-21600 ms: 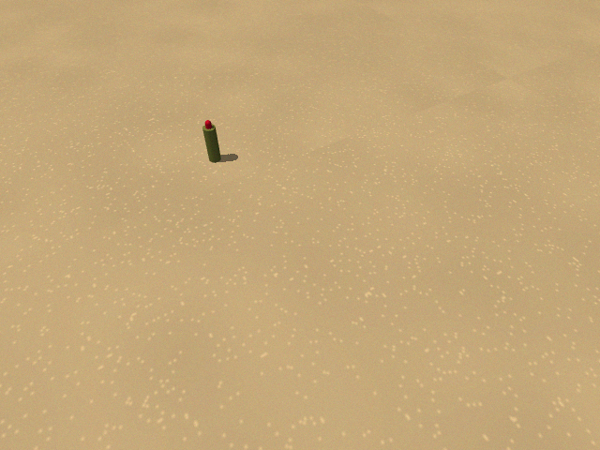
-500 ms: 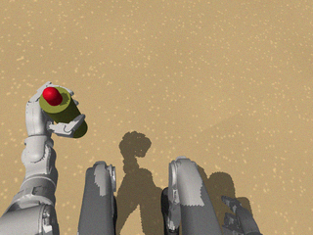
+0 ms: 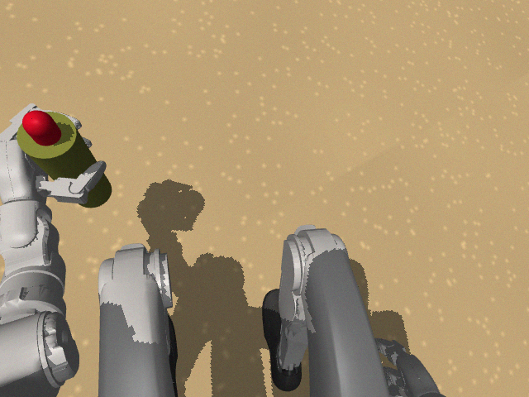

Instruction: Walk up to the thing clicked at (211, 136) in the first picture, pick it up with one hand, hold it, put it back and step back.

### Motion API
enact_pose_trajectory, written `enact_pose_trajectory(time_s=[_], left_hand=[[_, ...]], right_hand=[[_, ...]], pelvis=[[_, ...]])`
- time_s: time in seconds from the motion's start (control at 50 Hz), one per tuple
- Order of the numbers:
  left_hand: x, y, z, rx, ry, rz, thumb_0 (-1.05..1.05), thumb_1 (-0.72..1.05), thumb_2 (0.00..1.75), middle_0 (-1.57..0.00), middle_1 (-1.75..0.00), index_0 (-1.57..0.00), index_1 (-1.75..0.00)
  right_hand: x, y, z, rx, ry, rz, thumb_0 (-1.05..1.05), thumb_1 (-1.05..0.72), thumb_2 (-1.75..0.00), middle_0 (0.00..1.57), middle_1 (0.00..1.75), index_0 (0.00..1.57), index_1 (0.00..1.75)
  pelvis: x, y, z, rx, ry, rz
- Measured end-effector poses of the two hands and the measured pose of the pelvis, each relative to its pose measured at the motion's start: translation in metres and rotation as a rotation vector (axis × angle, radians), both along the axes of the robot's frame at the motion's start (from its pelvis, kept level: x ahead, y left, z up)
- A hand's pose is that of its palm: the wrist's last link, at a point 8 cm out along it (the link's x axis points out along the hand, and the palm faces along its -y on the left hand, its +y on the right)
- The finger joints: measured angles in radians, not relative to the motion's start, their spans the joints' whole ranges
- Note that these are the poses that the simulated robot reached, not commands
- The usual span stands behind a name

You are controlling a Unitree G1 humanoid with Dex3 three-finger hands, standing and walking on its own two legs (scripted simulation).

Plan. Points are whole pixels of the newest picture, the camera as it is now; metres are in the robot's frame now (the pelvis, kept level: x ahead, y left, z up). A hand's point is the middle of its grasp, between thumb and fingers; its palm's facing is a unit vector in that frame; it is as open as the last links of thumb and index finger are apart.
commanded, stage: crouch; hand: left
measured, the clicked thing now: (69, 162) +0.45 +0.23 -0.07
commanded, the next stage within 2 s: lower in 0.38 s
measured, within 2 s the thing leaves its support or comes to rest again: neither
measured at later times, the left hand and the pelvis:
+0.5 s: hand (80, 169) +0.46 +0.23 -0.13, palm faces +0.15 -0.99 -0.03, open 8.9 cm; pelvis +0.00 +0.01 -0.04, yaw -3 degrees
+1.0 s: hand (92, 182) +0.46 +0.23 -0.20, palm faces +0.16 -0.99 -0.02, open 8.8 cm; pelvis +0.00 +0.01 -0.06, yaw -6 degrees
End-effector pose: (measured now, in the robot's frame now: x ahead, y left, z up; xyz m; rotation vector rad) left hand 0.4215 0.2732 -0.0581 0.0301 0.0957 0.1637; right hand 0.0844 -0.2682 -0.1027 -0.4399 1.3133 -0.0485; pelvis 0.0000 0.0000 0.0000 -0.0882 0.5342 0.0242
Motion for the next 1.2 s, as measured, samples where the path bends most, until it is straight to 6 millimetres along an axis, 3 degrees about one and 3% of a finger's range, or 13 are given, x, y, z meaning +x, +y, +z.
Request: enact_pose_trajectory(time_s=[0.26, 0.64, 0.9, 1.2], left_hand=[[0.005, 0.005, -0.042, -0.014, 0.009, -0.007, -0.03, -0.29, 1.15, -0.74, -1.14, -0.78, -1.16], [0.013, 0.007, -0.080, -0.019, 0.025, -0.005, -0.03, -0.29, 1.15, -0.74, -1.13, -0.78, -1.16], [0.013, 0.007, -0.126, -0.028, 0.036, -0.005, -0.03, -0.29, 1.15, -0.75, -1.12, -0.79, -1.15], [0.019, 0.005, -0.147, -0.031, 0.028, 0.002, -0.03, -0.29, 1.15, -0.75, -1.12, -0.79, -1.15]], right_hand=[[0.000, -0.004, -0.016, -0.040, 0.031, 0.048, 0.01, -0.90, -0.91, 0.20, 0.30, 0.20, 0.30], [-0.004, -0.002, -0.024, -0.068, 0.095, 0.109, 0.01, -0.91, -0.91, 0.20, 0.30, 0.20, 0.30], [-0.012, 0.001, -0.017, -0.129, 0.164, 0.190, 0.01, -0.91, -0.91, 0.20, 0.30, 0.20, 0.30], [-0.009, 0.007, -0.008, -0.172, 0.187, 0.282, 0.00, -0.91, -0.91, 0.20, 0.30, 0.20, 0.30]], pelvis=[[0.001, 0.002, -0.027, -0.026, -0.031, -0.014], [0.002, 0.006, -0.044, -0.063, -0.065, -0.028], [-0.001, 0.010, -0.056, -0.103, -0.120, -0.049], [-0.004, 0.016, -0.061, -0.148, -0.169, -0.060]])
